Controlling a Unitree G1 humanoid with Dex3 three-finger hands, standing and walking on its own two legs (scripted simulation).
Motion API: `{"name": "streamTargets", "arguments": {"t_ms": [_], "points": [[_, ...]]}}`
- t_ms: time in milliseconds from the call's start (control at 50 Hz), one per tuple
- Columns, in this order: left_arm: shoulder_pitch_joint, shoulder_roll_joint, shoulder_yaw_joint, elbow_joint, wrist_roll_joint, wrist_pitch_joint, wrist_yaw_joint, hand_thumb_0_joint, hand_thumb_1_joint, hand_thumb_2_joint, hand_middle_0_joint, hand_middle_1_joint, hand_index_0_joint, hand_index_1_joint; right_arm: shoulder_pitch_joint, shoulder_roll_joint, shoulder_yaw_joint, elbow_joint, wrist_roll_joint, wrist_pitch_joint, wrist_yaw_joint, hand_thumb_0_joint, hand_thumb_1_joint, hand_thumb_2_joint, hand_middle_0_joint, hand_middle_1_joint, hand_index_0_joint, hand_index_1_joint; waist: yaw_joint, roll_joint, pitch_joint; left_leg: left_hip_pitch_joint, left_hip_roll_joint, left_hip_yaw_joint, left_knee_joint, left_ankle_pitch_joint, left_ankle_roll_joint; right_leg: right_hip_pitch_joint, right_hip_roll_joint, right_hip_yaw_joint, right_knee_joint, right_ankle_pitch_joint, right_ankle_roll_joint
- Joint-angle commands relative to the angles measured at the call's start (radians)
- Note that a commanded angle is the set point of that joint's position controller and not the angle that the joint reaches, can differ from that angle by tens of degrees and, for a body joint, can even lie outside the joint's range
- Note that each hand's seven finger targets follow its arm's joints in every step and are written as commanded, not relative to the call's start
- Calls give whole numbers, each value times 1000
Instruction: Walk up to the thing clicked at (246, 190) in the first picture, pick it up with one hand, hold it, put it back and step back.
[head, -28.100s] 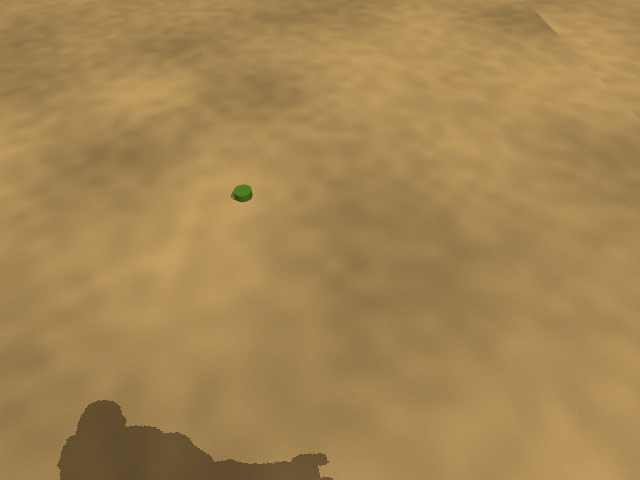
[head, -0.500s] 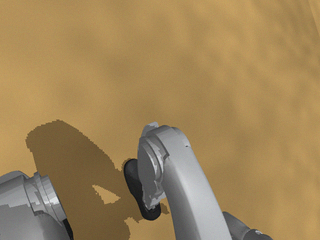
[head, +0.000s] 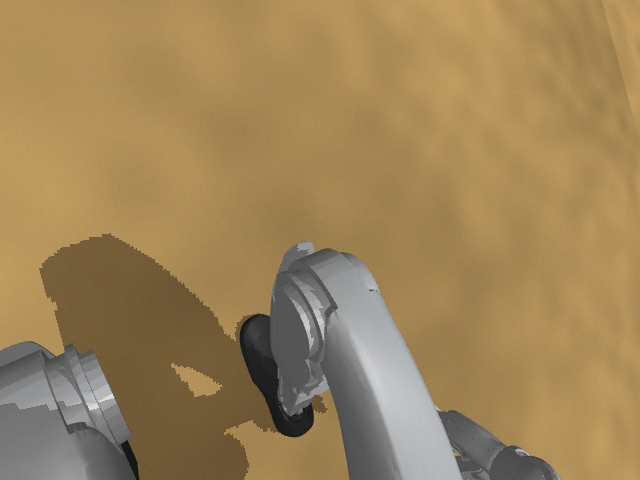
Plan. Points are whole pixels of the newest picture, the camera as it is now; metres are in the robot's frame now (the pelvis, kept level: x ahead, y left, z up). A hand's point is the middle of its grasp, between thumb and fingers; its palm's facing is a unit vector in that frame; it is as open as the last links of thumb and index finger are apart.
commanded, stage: open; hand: left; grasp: from above
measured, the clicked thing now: out of the picture +0.43 +0.33 -0.28
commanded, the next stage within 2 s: withdraw in 0.30 s
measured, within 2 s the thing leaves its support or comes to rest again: rests again in 0.66 s
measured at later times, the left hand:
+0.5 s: hand out of the picture +0.42 +0.31 -0.26, palm faces -0.47 -0.17 -0.87, open 13.7 cm
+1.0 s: hand out of the picture +0.41 +0.35 -0.10, palm faces -0.51 -0.12 -0.85, open 14.0 cm
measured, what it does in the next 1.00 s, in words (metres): stands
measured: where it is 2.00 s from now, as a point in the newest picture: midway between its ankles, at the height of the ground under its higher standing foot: (211, 447)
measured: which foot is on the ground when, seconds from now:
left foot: down 0.00-1.00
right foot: down 0.00-1.00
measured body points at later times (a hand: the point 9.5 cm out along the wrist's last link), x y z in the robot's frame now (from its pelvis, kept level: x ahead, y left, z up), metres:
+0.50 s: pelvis +0.00 +0.00 +0.00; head +0.28 +0.12 +0.33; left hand +0.45 +0.31 -0.21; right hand +0.05 -0.25 -0.06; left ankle +0.06 +0.12 -0.27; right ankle +0.12 -0.13 -0.27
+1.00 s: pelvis +0.00 -0.01 +0.05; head +0.22 +0.07 +0.43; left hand +0.43 +0.35 -0.05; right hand +0.12 -0.26 -0.07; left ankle +0.06 +0.12 -0.27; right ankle +0.12 -0.13 -0.27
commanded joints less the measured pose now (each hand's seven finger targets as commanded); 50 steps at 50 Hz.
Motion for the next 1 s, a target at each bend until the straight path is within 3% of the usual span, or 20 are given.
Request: {"name": "streamTargets", "arguments": {"t_ms": [0,60,120,180,240,280,340,400,440,520,540,620,660,680,700,720,800,900,940,980], "points": [[-219,205,24,-91,-11,16,3,0,-472,917,-59,-1092,-90,-1059,198,-322,-81,14,9,1,6,0,-895,-900,201,301,201,301,-49,584,-655,533,34,80,-291,276,-12,351,33,-125,-140,278,-85],[-194,191,10,-91,-19,14,-20,0,-457,904,-57,-1093,-92,-1055,198,-319,-75,9,8,0,11,0,-894,-899,201,301,201,301,-58,571,-649,516,31,92,-272,305,-7,376,38,-125,-138,304,-81],[-191,254,53,-157,-40,6,-22,0,-465,908,-56,-1089,-88,-1054,217,-327,-84,7,15,14,1,0,-894,-900,201,301,201,301,-20,592,-725,528,29,102,-285,322,-4,428,45,-114,-160,314,-87],[-179,194,10,-107,-49,-8,-44,0,-471,906,-56,-1078,-85,-1046,215,-337,-82,2,11,13,3,0,-897,-901,201,301,201,301,-65,540,-631,472,32,102,-263,283,3,392,44,-120,-158,288,-83],[-172,227,24,-117,-65,-30,-53,0,-456,905,-57,-1085,-89,-1050,232,-337,-80,-5,20,26,-13,0,-892,-898,201,301,201,301,-55,486,-638,429,28,113,-269,235,15,431,49,-108,-195,249,-81],[-193,235,37,-150,-62,-48,-53,0,-451,902,-57,-1085,-90,-1049,247,-328,-79,-1,17,29,-16,0,-892,-899,201,301,201,301,-43,511,-659,462,29,102,-277,240,9,413,45,-117,-184,240,-85],[-180,207,-2,-110,-48,-71,-53,0,-448,916,-61,-1089,-91,-1056,230,-316,-55,-12,14,36,-22,0,-893,-899,201,301,201,301,-70,468,-638,441,34,96,-268,217,11,422,51,-121,-182,231,-81],[-201,234,10,-131,-32,-87,-34,0,-487,964,-66,-1027,-85,-1005,231,-324,-63,-11,17,44,-37,0,-900,-898,201,300,201,300,-52,496,-644,455,32,92,-286,205,7,395,49,-126,-186,214,-84],[-201,217,-12,-125,-16,-88,-22,0,-487,969,-66,-1020,-83,-1001,225,-327,-63,-16,6,46,-39,0,-899,-898,201,300,201,300,-65,498,-626,462,35,96,-283,192,6,396,52,-123,-188,214,-83],[-255,255,3,-223,10,-64,6,0,-501,975,-66,-1012,-78,-998,214,-327,-82,-17,13,40,-42,0,-901,-899,201,300,201,300,-45,588,-658,511,35,102,-307,191,-5,378,46,-116,-183,210,-91],[-275,282,38,-305,13,-57,16,0,-500,976,-68,-1007,-78,-994,223,-330,-94,-14,10,40,-38,0,-900,-900,201,300,201,300,-28,631,-726,558,39,95,-312,227,-11,381,43,-121,-176,239,-91],[-207,240,89,-427,-15,4,12,0,-521,986,-68,-986,-69,-984,205,-310,-149,-11,40,37,-11,0,-903,-903,201,301,201,301,48,782,-879,690,38,94,-341,338,-40,329,28,-119,-120,316,-102],[-142,184,69,-438,-30,49,-17,0,-522,988,-66,-981,-65,-980,206,-285,-175,-5,57,55,5,0,-901,-903,201,301,201,301,77,788,-894,659,29,125,-351,356,-35,315,38,-103,-133,320,-109],[-155,197,90,-547,-42,67,-32,0,-515,988,-66,-980,-66,-979,214,-281,-197,-4,72,71,7,0,-897,-902,201,300,200,300,114,809,-963,676,24,135,-370,382,-34,313,38,-94,-145,329,-113],[-145,180,85,-543,-55,93,-55,0,-514,987,-68,-974,-67,-974,220,-271,-215,-5,92,85,9,0,-897,-902,201,300,200,300,130,803,-960,652,20,145,-377,371,-30,293,32,-84,-151,318,-115],[-103,121,53,-530,-77,118,-88,0,-515,988,-70,-976,-68,-976,217,-260,-225,-2,105,101,12,0,-898,-902,200,300,200,300,138,768,-935,622,18,158,-385,357,-22,286,37,-71,-169,300,-117],[-35,-64,-49,-505,-166,182,-256,0,-523,1007,-69,-995,-64,-1000,262,-235,-268,0,151,166,0,0,-901,-903,200,300,200,300,120,523,-844,478,6,184,-422,271,16,326,40,-34,-259,237,-110],[-103,-193,-176,-638,-254,141,-493,0,-546,1037,-74,-1025,-62,-1038,294,-229,-310,-10,186,225,-55,0,-905,-906,200,301,200,301,72,334,-802,446,-6,169,-483,159,31,415,26,-7,-343,140,-112],[-123,-181,-178,-659,-262,103,-547,0,-542,1039,-74,-1033,-64,-1045,299,-217,-309,-12,190,243,-94,0,-903,-904,200,301,200,301,78,248,-788,412,-15,185,-461,154,35,461,21,12,-375,119,-112],[-166,-155,-162,-684,-252,56,-559,0,-532,1037,-76,-1036,-68,-1046,299,-207,-299,-21,185,253,-130,0,-900,-903,200,300,200,300,81,214,-777,400,-22,199,-440,155,35,474,13,23,-395,106,-113]]}}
